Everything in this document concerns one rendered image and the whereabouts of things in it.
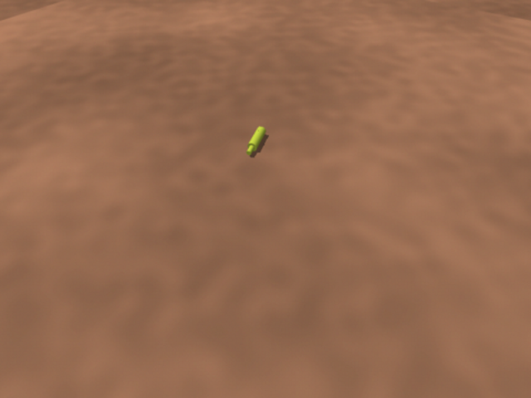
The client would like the bottle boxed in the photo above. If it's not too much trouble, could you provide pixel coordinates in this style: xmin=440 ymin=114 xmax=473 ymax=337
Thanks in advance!
xmin=246 ymin=126 xmax=266 ymax=155

